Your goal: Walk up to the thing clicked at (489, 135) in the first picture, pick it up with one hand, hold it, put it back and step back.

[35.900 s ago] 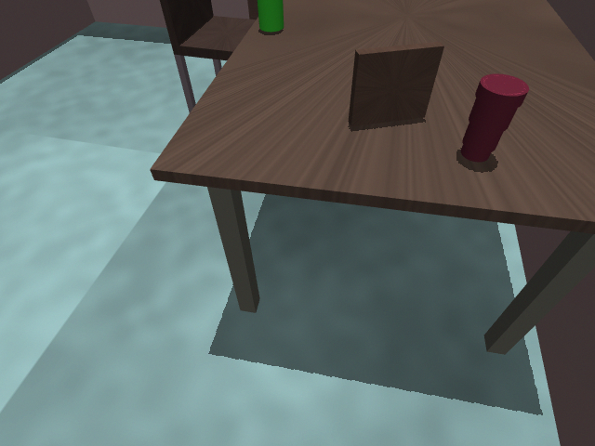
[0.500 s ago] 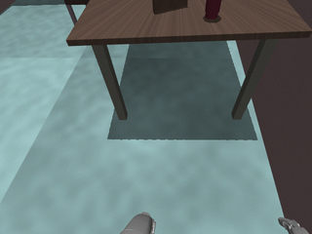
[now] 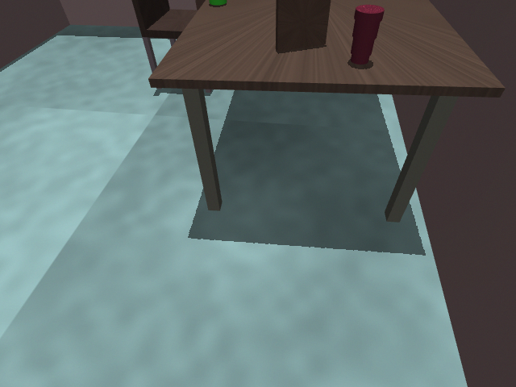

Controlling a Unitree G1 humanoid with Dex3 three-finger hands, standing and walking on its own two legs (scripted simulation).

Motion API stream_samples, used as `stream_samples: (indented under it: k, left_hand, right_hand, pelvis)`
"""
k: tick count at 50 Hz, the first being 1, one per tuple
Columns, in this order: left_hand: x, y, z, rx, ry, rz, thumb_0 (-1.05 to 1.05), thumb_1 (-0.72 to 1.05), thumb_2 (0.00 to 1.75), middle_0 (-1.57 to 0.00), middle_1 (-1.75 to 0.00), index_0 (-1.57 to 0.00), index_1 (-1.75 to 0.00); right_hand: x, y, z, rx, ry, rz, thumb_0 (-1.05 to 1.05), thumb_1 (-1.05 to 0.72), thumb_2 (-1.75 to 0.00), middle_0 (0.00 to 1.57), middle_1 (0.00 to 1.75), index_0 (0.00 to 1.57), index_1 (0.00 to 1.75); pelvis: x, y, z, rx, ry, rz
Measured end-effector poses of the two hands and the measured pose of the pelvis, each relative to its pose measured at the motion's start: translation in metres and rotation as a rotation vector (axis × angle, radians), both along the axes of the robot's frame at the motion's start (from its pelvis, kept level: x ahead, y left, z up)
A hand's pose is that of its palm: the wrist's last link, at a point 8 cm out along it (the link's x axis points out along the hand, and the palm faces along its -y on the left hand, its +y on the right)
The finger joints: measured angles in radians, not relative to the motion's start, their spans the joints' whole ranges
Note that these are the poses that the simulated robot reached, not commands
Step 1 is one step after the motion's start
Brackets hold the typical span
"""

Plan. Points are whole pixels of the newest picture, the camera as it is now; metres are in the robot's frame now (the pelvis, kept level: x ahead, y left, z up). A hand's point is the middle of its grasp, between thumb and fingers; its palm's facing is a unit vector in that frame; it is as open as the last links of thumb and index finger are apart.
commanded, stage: step back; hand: right
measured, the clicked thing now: (364, 36) +1.13 -0.28 +0.07
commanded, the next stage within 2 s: stand in 0.62 s
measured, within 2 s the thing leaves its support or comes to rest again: neither
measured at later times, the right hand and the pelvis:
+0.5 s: hand out of the picture +0.13 -0.22 -0.15, palm faces +0.02 +0.94 -0.34, open 7.4 cm; pelvis +0.04 +0.03 +0.01, yaw -2 degrees
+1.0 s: hand out of the picture +0.13 -0.24 -0.13, palm faces +0.03 +0.94 -0.34, open 7.4 cm; pelvis +0.04 +0.02 +0.02, yaw -1 degrees
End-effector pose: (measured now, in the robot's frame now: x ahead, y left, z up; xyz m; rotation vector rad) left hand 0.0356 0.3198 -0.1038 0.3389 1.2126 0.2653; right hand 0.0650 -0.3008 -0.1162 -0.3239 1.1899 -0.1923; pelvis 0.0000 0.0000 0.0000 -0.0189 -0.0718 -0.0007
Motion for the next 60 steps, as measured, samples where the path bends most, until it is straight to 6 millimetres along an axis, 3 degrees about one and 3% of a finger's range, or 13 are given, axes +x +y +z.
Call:
stream_samples:
  k: [5, 11, 20, 31, 37, 45, 60]
  left_hand:
    - [-0.005, -0.008, 0.001, -0.026, -0.014, 0.013, 0.00, 0.90, 0.90, -0.20, -0.30, -0.20, -0.30]
    - [0.005, 0.009, -0.007, -0.043, 0.002, 0.013, 0.00, 0.90, 0.90, -0.21, -0.30, -0.20, -0.30]
    - [0.056, 0.024, -0.010, -0.028, 0.018, -0.038, 0.00, 0.90, 0.90, -0.20, -0.30, -0.20, -0.30]
    - [0.122, 0.011, 0.009, -0.003, -0.083, -0.090, 0.00, 0.90, 0.90, -0.20, -0.30, -0.20, -0.30]
    - [0.138, -0.001, 0.015, -0.029, -0.108, -0.103, 0.00, 0.90, 0.90, -0.20, -0.30, -0.20, -0.30]
    - [0.128, -0.014, 0.013, -0.066, -0.089, -0.107, 0.00, 0.90, 0.90, -0.20, -0.30, -0.20, -0.30]
    - [0.068, -0.008, 0.009, -0.060, 0.024, -0.054, 0.00, 0.90, 0.90, -0.20, -0.30, -0.20, -0.30]
  right_hand:
    - [0.016, -0.001, 0.006, -0.015, -0.010, 0.027, 0.00, -0.90, -0.90, 0.20, 0.30, 0.20, 0.30]
    - [0.026, 0.009, 0.009, -0.048, -0.002, 0.036, 0.00, -0.90, -0.90, 0.20, 0.30, 0.20, 0.30]
    - [0.038, 0.031, 0.010, -0.021, -0.007, -0.014, 0.00, -0.90, -0.90, 0.20, 0.30, 0.20, 0.30]
    - [0.070, 0.032, 0.002, 0.023, -0.029, -0.051, 0.00, -0.90, -0.90, 0.20, 0.30, 0.20, 0.30]
    - [0.077, 0.030, 0.010, 0.025, -0.048, -0.045, 0.00, -0.90, -0.90, 0.20, 0.30, 0.20, 0.30]
    - [0.066, 0.022, 0.021, 0.009, -0.039, -0.046, 0.00, -0.90, -0.90, 0.20, 0.30, 0.20, 0.30]
    - [0.028, 0.019, 0.017, 0.015, 0.034, -0.049, 0.00, -0.90, -0.90, 0.20, 0.30, 0.20, 0.30]
  pelvis:
    - [0.002, 0.006, 0.004, 0.012, 0.010, 0.010]
    - [0.010, 0.024, 0.001, 0.019, 0.020, 0.023]
    - [0.034, 0.029, 0.003, 0.024, 0.036, -0.027]
    - [0.052, 0.026, 0.007, 0.021, 0.032, -0.030]
    - [0.052, 0.024, 0.014, 0.024, 0.022, -0.023]
    - [0.044, 0.020, 0.021, 0.022, 0.012, -0.020]
    - [0.029, 0.016, 0.024, 0.019, 0.013, -0.017]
